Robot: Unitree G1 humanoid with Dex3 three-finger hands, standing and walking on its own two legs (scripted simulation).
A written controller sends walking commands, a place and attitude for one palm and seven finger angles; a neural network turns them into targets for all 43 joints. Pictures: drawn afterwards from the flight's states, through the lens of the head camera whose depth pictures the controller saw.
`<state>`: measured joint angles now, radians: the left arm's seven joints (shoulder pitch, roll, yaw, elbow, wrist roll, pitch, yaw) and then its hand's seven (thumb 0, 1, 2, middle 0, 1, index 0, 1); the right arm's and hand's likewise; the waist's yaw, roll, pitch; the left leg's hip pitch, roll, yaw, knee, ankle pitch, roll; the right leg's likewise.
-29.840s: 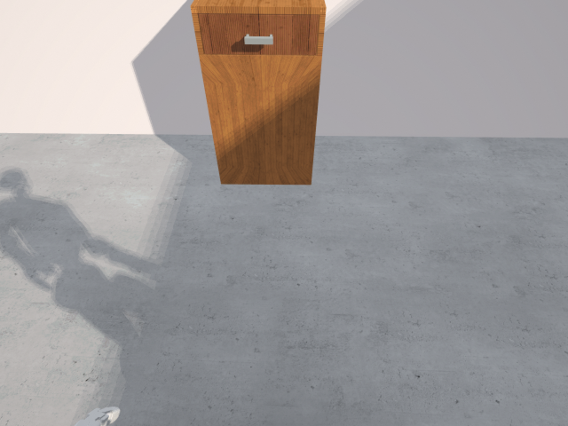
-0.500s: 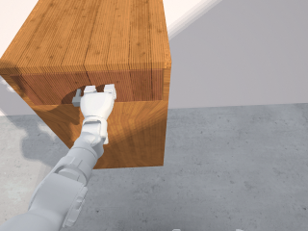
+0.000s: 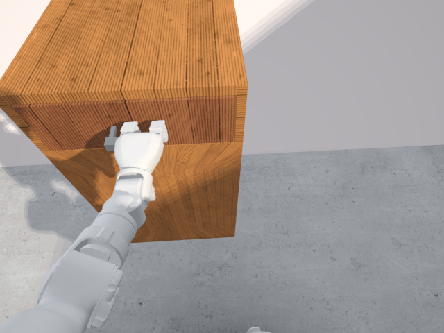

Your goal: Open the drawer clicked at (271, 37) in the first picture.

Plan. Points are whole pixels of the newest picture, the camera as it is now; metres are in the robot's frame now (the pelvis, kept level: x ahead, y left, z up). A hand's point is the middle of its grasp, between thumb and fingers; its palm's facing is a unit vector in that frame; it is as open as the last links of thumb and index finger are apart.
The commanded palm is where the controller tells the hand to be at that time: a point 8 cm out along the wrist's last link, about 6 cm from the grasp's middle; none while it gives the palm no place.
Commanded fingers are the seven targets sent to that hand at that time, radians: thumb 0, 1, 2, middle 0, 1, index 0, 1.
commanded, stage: close the thumb around the handle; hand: left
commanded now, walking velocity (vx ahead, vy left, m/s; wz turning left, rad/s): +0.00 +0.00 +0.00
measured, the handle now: (133, 136) +0.51 +0.17 +0.03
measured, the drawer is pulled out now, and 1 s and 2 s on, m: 0.00 0.04 0.16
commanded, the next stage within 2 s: pull the drawer open in 0.52 s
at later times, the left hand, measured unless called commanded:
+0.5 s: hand (147, 164) +0.45 +0.14 +0.00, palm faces -0.01 -0.03 -1.00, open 5.7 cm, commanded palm +0.42 +0.15 +0.06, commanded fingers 0.00 0.90 0.90 -0.40 -1.35 -0.40 -1.35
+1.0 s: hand (146, 178) +0.42 +0.14 +0.00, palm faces +0.00 -0.06 -1.00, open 5.7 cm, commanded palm +0.37 +0.15 +0.06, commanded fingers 0.00 0.90 0.90 -0.40 -1.35 -0.40 -1.35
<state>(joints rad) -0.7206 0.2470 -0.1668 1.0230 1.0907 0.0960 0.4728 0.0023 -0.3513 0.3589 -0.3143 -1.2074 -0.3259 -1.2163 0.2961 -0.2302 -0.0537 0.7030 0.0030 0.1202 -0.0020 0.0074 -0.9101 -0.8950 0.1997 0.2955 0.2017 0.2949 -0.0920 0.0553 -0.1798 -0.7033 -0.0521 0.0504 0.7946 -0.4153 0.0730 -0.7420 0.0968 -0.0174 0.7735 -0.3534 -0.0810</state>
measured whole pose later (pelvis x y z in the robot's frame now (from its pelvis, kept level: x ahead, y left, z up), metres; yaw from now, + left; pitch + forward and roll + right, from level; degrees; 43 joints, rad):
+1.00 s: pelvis +0.01 +0.00 +0.01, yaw -1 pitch +16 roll +0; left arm -0.49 0.21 -0.21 0.79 1.09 0.11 0.45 0.01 0.73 0.80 -0.30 -1.32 -0.37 -1.32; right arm 0.26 -0.23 -0.06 0.66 0.01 0.15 0.02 0.01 -0.91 -0.90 0.20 0.30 0.20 0.29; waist -0.04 0.06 -0.19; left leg -0.60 -0.05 0.05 0.73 -0.41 0.07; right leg -0.64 0.10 0.00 0.72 -0.35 -0.08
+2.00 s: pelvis -0.01 -0.02 +0.01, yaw -1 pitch +9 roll +2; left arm -0.06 0.23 -0.26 0.40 1.09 0.11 0.42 0.02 0.71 0.80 -0.29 -1.32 -0.40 -1.33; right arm 0.13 -0.22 -0.02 0.64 0.02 0.12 -0.01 0.01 -0.91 -0.90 0.20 0.30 0.20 0.29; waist 0.02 0.05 -0.14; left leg -0.46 -0.05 0.07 0.68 -0.37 0.04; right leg -0.53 0.10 0.01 0.71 -0.32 -0.11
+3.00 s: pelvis -0.01 -0.03 +0.00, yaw -2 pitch +8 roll +2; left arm 0.47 0.28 -0.25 -0.07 1.11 0.05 0.46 0.04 0.69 0.80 -0.29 -1.32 -0.42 -1.35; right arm 0.11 -0.21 0.01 0.56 -0.02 0.10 0.04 0.01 -0.91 -0.90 0.20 0.30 0.20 0.29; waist 0.07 0.05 -0.14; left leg -0.49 -0.04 0.07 0.78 -0.43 0.03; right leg -0.56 0.12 0.01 0.81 -0.38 -0.13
